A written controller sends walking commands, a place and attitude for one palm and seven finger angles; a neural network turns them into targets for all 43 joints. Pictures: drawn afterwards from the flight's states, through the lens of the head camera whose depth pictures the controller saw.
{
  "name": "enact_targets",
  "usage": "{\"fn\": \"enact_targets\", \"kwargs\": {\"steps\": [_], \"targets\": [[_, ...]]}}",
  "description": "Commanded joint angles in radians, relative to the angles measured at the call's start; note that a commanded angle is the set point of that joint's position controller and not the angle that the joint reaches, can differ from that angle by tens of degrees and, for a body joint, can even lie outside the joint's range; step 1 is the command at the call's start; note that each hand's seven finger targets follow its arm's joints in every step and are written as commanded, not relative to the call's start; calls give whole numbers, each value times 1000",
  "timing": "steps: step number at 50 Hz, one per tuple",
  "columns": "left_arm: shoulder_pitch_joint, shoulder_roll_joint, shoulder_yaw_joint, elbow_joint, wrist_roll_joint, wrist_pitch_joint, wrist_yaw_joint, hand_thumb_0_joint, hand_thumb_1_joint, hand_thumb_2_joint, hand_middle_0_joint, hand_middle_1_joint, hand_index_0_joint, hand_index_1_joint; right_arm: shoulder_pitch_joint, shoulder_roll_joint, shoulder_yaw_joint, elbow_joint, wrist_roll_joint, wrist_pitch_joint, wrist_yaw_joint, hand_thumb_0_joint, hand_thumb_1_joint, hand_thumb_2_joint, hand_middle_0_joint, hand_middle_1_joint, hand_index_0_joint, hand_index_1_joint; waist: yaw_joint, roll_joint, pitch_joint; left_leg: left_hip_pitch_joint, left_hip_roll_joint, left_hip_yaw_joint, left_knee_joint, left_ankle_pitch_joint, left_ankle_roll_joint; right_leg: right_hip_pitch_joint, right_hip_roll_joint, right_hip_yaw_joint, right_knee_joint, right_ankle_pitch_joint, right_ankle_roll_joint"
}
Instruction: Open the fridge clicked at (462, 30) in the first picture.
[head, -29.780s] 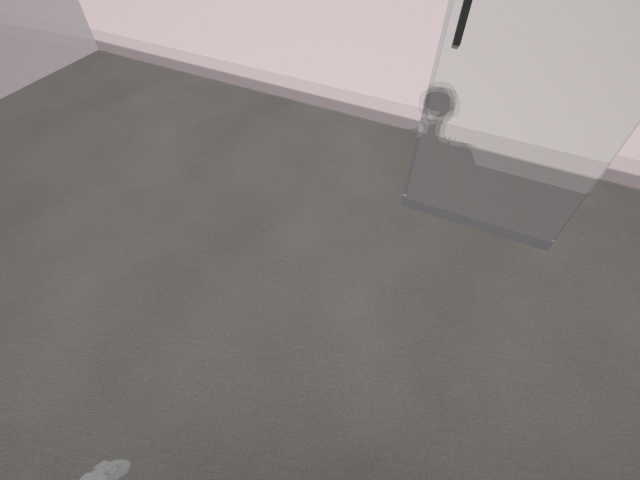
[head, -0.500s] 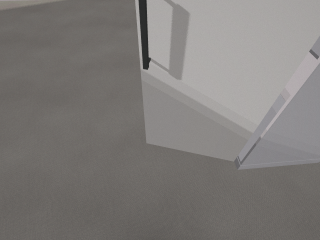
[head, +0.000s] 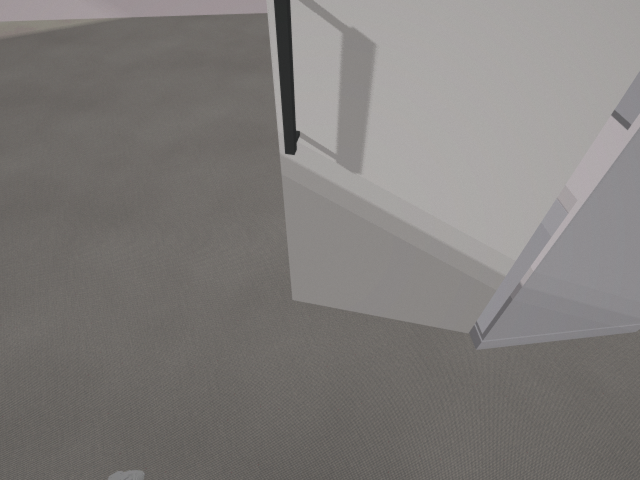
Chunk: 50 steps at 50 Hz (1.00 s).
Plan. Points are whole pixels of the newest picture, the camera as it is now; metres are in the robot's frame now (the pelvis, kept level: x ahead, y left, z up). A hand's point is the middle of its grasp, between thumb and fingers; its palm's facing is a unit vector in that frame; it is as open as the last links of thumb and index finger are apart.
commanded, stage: look to check the result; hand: left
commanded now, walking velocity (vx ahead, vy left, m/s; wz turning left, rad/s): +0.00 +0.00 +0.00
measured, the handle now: (290, 80) +0.73 +0.09 +0.13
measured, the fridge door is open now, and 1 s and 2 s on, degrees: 71 71 71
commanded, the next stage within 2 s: stand and wait in 0.54 s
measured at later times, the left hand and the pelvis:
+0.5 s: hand out of the picture +0.10 +0.24 -0.16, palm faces -0.03 -0.94 -0.33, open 7.4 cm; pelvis +0.02 -0.01 +0.00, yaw +0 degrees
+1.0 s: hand out of the picture +0.11 +0.22 -0.16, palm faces -0.04 -0.94 -0.33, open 7.4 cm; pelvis +0.02 -0.02 +0.00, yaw -1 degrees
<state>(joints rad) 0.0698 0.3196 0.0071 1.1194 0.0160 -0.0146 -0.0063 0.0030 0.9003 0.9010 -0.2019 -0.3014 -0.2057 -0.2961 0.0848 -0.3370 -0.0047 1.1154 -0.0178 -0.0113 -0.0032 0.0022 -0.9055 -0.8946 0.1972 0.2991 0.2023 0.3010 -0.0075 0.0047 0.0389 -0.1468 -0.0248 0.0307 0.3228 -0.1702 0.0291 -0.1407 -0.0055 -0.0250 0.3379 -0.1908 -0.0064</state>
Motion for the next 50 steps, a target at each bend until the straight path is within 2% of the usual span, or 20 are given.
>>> {"fn": "enact_targets", "kwargs": {"steps": [1, 7, 10, 11, 15, 20, 25, 29, 37, 43, 50], "targets": [[-23, 212, 40, -58, -2, -22, 13, 0, 900, 900, -200, -300, -200, -300, -25, -194, -31, -57, 0, -15, -16, 0, -900, -900, 200, 300, 200, 300, 0, 4, -103, 48, 150, -126, -40, 186, 3, 31, -120, 102, -43, 159, -36], [-24, 214, 38, -53, -4, -21, 15, 0, 900, 900, -200, -300, -200, -300, -26, -193, -28, -52, 2, -14, -18, 0, -900, -900, 200, 300, 200, 300, -3, 9, -100, 59, 152, -122, -43, 201, -1, 43, -123, 100, -47, 181, -37], [-17, 212, 38, -51, -5, -23, 16, 0, 900, 900, -200, -300, -200, -300, -17, -193, -28, -52, 2, -14, -19, 0, -900, -900, 200, 300, 200, 300, -3, 4, -128, 79, 153, -118, -34, 235, 0, 62, -126, 99, -44, 223, -38], [-11, 215, 38, -53, -5, -25, 17, 0, 900, 900, -200, -300, -200, -300, -16, -194, -28, -54, 4, -13, -19, 0, -900, -900, 200, 300, 200, 300, -2, -14, -125, 82, 152, -118, -29, 241, 1, 61, -125, 98, -45, 238, -39], [-14, 211, 36, -49, -6, -22, 18, 0, 900, 900, -200, -300, -200, -300, -20, -192, -28, -48, 3, -11, -20, 0, -900, -900, 200, 300, 200, 300, -3, 1, -97, 76, 152, -117, -38, 214, -2, 52, -127, 99, -55, 218, -40], [-9, 211, 37, -49, -7, -24, 19, 0, 900, 900, -200, -300, -200, -300, -11, -190, -29, -47, 2, -12, -21, 0, -900, -900, 200, 300, 200, 300, -4, -2, -117, 92, 154, -111, -33, 251, -2, 67, -127, 102, -46, 264, -42], [-10, 210, 38, -49, -7, -24, 20, 0, 900, 900, -200, -300, -200, -300, -12, -188, -29, -45, 3, -12, -22, 0, -900, -900, 200, 300, 200, 300, -2, 0, -100, 87, 155, -110, -37, 249, -4, 68, -127, 103, -50, 268, -42], [-9, 210, 38, -53, -7, -26, 22, 0, 900, 900, -200, -300, -200, -300, -5, -187, -30, -45, 3, -13, -22, 0, -900, -900, 200, 300, 200, 300, -3, -5, -122, 100, 156, -107, -34, 263, -4, 80, -129, 105, -46, 292, -43], [-14, 211, 38, -56, -7, -26, 22, 0, 900, 900, -200, -300, -200, -300, -6, -183, -29, -43, 2, -10, -22, 0, -900, -900, 200, 300, 200, 300, -4, -7, -87, 89, 155, -100, -44, 229, -6, 67, -126, 110, -60, 278, -43], [-10, 211, 39, -58, -8, -28, 22, 0, 900, 900, -200, -300, -200, -300, 1, -184, -28, -45, 2, -12, -24, 0, -900, -900, 200, 300, 200, 300, -4, -6, -110, 101, 156, -100, -40, 240, -6, 84, -129, 112, -62, 298, -44], [-9, 210, 40, -55, -8, -27, 22, 0, 900, 900, -200, -300, -200, -300, 9, -184, -28, -41, 2, -10, -25, 0, -900, -900, 200, 300, 200, 300, -5, -8, -92, 93, 156, -96, -44, 225, -9, 83, -126, 116, -69, 304, -45]]}}
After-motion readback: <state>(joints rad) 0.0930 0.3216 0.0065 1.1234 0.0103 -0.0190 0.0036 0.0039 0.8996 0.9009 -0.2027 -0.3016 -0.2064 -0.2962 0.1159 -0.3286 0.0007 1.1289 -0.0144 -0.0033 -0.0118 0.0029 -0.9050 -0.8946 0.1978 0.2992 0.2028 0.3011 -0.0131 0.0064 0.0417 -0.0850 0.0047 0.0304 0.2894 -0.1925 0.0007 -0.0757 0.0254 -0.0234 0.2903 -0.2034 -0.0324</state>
